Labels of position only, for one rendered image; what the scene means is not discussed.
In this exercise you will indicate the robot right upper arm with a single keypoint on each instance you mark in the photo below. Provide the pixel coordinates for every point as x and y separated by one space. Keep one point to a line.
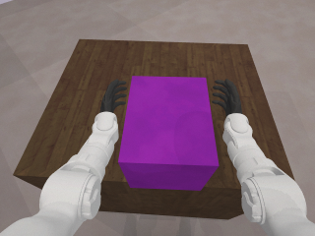
276 204

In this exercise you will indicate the carton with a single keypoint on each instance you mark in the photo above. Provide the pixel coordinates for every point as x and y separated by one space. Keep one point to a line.
168 140

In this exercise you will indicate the robot right hand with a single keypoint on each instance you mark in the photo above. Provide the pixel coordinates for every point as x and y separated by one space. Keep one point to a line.
232 103

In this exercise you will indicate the robot left hand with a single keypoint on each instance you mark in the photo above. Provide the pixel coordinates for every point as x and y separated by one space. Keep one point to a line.
108 103

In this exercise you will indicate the robot left upper arm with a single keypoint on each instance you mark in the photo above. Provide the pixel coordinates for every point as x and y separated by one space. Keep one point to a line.
68 199

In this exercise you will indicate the robot left forearm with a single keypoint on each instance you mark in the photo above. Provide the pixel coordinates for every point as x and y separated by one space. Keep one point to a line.
97 150

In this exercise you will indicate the robot right forearm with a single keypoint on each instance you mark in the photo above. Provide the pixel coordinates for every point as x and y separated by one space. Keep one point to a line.
244 153

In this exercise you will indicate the pedestal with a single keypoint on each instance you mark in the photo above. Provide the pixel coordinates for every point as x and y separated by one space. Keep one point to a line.
67 121

